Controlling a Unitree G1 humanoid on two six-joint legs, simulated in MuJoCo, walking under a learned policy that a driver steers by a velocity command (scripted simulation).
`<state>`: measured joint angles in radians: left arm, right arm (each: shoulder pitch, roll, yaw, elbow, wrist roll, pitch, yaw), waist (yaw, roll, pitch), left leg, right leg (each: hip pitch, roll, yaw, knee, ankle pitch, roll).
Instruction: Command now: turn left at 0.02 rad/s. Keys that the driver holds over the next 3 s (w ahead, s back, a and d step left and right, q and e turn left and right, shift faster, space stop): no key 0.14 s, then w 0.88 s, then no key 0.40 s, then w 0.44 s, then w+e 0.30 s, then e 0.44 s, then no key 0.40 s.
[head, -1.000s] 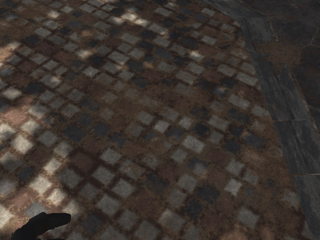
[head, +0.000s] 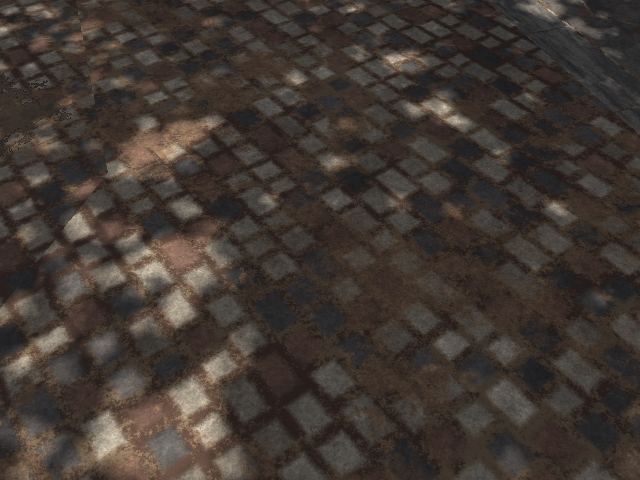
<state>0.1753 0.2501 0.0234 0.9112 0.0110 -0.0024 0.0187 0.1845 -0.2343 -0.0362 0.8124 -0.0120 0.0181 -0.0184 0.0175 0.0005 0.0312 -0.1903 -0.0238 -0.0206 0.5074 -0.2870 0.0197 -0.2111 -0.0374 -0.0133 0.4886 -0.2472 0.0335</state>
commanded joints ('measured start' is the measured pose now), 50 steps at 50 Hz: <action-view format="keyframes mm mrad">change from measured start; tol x32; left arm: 1 -12 116 24 -24 -1 -9 9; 50 190 88 47 22 -34 -105 -3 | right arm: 1 -13 -101 -26 -27 2 -16 -6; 50 -67 -81 -28 68 4 -133 58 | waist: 1 1 9 -38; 38 56 -91 123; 45 -147 228 -455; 50 2 69 -52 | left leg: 1 -12 61 -64 -98 183 22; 7 -14 57 -55 -109 179 17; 12 -60 196 -290 -287 -556 148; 17 -82 276 -338 -311 -342 177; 24 -688 96 -62 646 -70 51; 42 -66 -21 101 14 234 101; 45 662 423 -766 -200 -129 353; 50 19 242 -248 -348 119 210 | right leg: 1 24 -28 31 -67 132 -15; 15 -276 -10 14 290 -242 -104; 19 200 41 -34 -30 12 -113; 21 416 -332 645 -317 -254 -297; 23 343 -339 611 -335 -339 -305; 42 315 -195 20 -37 917 -148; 45 -399 101 107 831 -299 -50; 50 -341 -114 103 723 -29 -89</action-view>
